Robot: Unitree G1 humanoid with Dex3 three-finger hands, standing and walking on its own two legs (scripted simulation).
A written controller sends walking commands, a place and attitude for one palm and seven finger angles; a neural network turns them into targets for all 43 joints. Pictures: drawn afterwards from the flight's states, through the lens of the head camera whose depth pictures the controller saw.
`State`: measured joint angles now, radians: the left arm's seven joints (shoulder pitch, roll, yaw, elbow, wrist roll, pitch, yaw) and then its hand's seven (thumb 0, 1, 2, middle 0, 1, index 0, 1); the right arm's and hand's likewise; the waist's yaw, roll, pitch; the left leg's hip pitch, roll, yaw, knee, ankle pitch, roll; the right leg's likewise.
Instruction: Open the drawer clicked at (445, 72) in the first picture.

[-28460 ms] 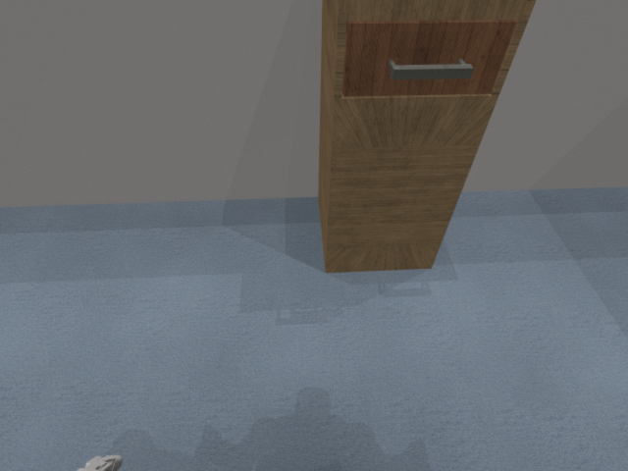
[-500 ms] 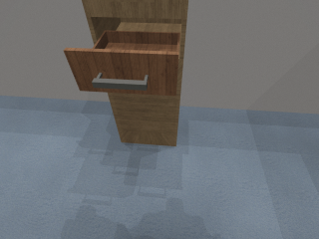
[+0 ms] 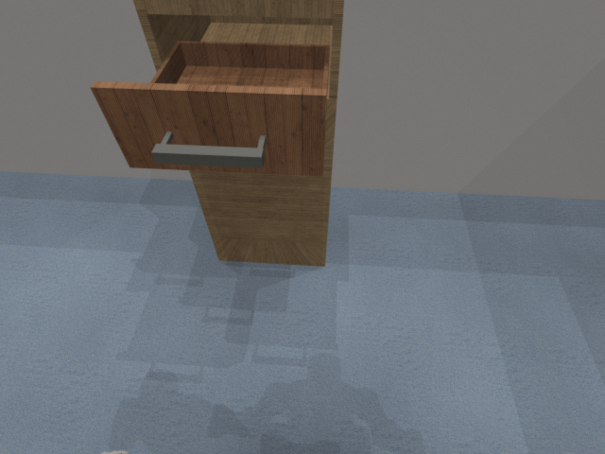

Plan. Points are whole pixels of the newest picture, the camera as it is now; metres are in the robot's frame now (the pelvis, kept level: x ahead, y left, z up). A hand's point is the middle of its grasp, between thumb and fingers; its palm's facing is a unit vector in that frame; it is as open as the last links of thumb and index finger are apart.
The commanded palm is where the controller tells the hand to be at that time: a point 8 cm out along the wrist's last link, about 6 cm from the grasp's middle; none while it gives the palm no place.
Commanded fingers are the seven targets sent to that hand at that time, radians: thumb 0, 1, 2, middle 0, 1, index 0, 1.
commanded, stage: look to check the result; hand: left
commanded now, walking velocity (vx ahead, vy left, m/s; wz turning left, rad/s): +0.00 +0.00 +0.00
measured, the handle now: (212, 147) +0.58 +0.18 +0.07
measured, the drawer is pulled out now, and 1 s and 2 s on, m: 0.29 0.29 0.29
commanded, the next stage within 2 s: stand and wait in 0.26 s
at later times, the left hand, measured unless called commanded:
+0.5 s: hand out of the picture +0.10 +0.25 -0.16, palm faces -0.02 -0.94 -0.34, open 7.4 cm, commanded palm none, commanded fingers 0.00 0.90 0.90 -0.20 -0.30 -0.20 -0.30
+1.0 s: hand out of the picture +0.12 +0.25 -0.16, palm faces -0.03 -0.94 -0.35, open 7.4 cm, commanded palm none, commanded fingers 0.00 0.90 0.90 -0.20 -0.30 -0.20 -0.30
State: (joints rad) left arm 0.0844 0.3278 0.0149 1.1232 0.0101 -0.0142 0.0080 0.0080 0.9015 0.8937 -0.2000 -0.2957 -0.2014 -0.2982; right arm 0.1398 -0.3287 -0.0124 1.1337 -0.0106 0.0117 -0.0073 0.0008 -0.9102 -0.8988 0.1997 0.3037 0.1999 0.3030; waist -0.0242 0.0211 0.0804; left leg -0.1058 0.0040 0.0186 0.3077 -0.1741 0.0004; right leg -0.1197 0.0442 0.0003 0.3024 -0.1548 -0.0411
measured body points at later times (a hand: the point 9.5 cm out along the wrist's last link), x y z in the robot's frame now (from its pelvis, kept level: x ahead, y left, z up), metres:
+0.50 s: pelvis +0.02 +0.00 +0.00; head +0.04 +0.00 +0.45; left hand +0.10 +0.29 -0.13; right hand +0.09 -0.29 -0.14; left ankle +0.00 +0.12 -0.75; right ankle +0.01 -0.09 -0.75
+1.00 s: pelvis +0.03 +0.01 +0.00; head +0.06 +0.01 +0.45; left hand +0.12 +0.30 -0.13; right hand +0.09 -0.29 -0.14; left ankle +0.00 +0.12 -0.75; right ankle +0.01 -0.09 -0.75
